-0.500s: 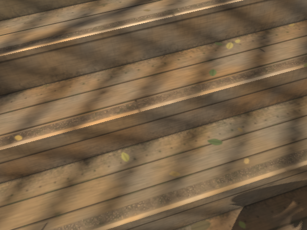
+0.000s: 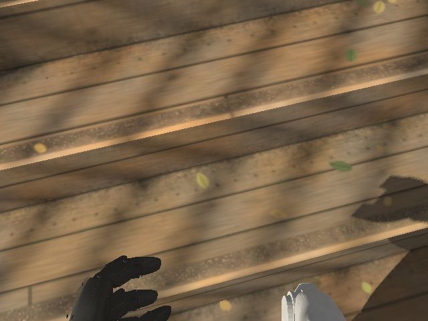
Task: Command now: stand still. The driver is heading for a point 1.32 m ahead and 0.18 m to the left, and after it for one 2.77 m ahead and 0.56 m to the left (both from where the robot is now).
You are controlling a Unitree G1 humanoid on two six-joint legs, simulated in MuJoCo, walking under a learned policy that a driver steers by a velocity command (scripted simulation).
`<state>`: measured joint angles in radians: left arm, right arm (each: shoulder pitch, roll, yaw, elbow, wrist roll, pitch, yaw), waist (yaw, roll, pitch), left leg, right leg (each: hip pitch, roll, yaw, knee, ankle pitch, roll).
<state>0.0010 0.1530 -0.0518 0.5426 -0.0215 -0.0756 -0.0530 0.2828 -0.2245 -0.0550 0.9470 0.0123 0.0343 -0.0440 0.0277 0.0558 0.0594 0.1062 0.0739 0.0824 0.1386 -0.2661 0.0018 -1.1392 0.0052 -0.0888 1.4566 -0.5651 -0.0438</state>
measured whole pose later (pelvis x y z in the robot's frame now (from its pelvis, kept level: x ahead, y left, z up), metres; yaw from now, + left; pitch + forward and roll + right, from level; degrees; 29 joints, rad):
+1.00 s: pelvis -0.12 +0.03 -0.06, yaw -3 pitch +0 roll +2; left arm -0.19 -0.02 -0.09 0.42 -0.08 -0.05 -0.04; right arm 0.74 -0.11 0.03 1.00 -0.05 -0.02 -0.01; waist -0.19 -0.05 -0.06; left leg -0.29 -0.07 0.19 0.86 -0.61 0.15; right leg -1.12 -0.04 0.15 2.07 -0.16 0.02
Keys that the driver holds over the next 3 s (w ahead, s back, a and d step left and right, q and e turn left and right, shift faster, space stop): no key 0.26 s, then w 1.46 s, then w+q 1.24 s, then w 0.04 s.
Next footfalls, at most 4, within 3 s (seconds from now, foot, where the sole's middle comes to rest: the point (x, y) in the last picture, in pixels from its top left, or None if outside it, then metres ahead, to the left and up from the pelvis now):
0.46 left None -0.02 0.14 -0.63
0.62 right None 0.07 -0.06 -0.63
0.90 left None -0.14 0.07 -0.78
1.34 right None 0.02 -0.30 -0.78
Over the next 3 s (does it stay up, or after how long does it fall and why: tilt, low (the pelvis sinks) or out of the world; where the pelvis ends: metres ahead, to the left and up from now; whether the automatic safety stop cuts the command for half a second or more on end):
stays up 0.76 -0.05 0.45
